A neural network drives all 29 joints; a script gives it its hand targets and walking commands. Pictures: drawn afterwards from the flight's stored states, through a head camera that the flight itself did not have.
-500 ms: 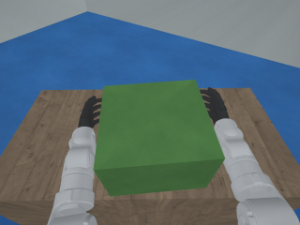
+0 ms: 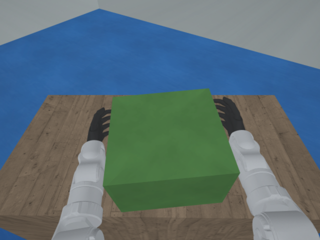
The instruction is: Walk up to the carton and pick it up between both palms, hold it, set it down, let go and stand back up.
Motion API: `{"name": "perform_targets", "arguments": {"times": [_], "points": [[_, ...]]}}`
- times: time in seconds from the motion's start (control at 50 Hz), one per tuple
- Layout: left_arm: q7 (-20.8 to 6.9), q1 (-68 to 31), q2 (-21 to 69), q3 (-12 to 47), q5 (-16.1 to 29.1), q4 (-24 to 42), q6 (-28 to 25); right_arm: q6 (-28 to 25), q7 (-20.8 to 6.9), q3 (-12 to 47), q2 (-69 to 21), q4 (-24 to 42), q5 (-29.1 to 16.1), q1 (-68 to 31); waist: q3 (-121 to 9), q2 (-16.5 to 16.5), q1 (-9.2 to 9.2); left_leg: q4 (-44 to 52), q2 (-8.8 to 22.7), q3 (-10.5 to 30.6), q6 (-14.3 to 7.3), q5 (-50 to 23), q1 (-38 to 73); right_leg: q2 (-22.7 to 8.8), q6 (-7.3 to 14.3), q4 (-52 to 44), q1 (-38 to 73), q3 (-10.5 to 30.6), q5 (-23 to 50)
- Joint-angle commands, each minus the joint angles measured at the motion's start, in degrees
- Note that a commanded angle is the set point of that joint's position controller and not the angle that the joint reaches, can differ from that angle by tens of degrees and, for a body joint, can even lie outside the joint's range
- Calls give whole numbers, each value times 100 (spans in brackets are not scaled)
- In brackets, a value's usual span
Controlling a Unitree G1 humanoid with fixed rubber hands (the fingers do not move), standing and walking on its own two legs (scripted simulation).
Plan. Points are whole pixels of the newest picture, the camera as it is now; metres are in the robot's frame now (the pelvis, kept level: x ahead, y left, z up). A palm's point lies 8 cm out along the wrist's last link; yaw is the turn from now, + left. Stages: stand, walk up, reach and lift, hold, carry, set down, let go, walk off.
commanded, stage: set down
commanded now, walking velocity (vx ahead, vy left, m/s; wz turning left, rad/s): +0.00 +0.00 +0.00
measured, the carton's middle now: (166, 148) +0.35 +0.05 +0.05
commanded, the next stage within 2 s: none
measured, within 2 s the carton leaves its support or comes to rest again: rests again in 1.44 s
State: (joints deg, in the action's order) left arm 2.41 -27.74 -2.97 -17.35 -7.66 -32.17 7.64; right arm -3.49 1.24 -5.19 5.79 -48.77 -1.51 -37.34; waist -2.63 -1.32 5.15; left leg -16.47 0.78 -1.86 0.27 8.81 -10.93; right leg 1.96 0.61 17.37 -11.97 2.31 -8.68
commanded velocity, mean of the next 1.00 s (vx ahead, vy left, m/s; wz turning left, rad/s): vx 0.00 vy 0.00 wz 0.00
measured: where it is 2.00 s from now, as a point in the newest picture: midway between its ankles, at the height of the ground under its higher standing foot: outside the picture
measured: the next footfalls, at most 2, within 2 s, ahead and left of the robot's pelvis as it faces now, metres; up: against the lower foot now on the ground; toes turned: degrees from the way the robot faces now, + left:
none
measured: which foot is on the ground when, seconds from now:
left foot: down 0.00-1.00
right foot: down 0.00-1.00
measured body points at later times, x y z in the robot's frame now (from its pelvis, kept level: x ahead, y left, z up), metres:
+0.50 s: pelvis +0.00 +0.00 +0.00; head +0.03 +0.01 +0.45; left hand +0.36 +0.24 +0.05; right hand +0.42 -0.11 +0.07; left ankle -0.01 +0.12 -0.75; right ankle +0.00 -0.10 -0.75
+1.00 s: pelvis +0.01 +0.00 +0.00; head +0.05 +0.01 +0.45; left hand +0.36 +0.24 +0.02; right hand +0.43 -0.11 +0.05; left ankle -0.01 +0.12 -0.75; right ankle +0.00 -0.10 -0.75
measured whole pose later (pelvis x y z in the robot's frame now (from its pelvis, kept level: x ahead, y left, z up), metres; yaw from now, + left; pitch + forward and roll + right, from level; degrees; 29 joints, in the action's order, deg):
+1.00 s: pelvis +0.01 +0.00 +0.00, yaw +0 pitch +9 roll +0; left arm 4.5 -27.9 -2.9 -17.4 -7.3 -45.6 -7.5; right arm -13.7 0.5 -7.4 5.4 -57.1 2.8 -37.4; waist -4.1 -1.3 5.7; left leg -17.5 0.8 -1.9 0.3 9.2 -16.9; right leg 2.0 0.7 17.3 -17.4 2.3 -8.6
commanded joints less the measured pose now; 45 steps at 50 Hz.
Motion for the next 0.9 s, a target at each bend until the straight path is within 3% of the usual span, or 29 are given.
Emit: {"name": "perform_targets", "arguments": {"times": [0.0, 0.16, 0.34, 0.42, 0.58, 0.74, 0.88], "points": [[-589, -3953, 3091, 1786, 54, 284, -616, -408, -853, 1217, -3176, 703, 349, -3304, -2795, 144, 428, -66, -95, -329, 211, -1974, 265, -14, -85, -234, 926, -445, 851], [-474, -4332, 3442, 2198, 325, 546, -1075, -726, -860, 1422, -3476, 929, 377, -3507, -3721, 218, 385, -274, -101, -292, 297, -2481, 238, -8, -69, -36, 1043, -438, 1535], [-613, -3665, 3160, 1678, -12, -117, -1078, -678, -851, 1204, -3319, 468, 505, -3064, -2892, 67, 435, -108, -131, -361, 210, -2158, 2, -74, -102, -133, 1191, -392, 1441], [-586, -3840, 3287, 1797, 43, 4, -1240, -792, -881, 1255, -3432, 483, 504, -3144, -3093, 138, 446, -146, -113, -340, 257, -2297, 12, -45, -75, -94, 1118, -419, 1412], [-479, -3825, 3402, 1988, 84, -59, -1660, -1070, -876, 1420, -3550, 487, 574, -3059, -3754, 166, 441, -333, -74, -326, 315, -2780, 56, -45, -59, 48, 1136, -412, 2041], [-666, -3483, 3135, 1433, -173, -691, -1675, -1017, -888, 1037, -3436, -73, 813, -2760, -2834, -6, 437, -68, -105, -419, 193, -2082, -364, -145, -117, -65, 1246, -379, 1626], [-519, -3887, 3460, 1808, 58, -548, -2230, -1463, -877, 1288, -3759, 201, 823, -3087, -3929, 43, 420, -303, -81, -366, 280, -2456, -520, -89, -102, 202, 1328, -388, 2192]]}}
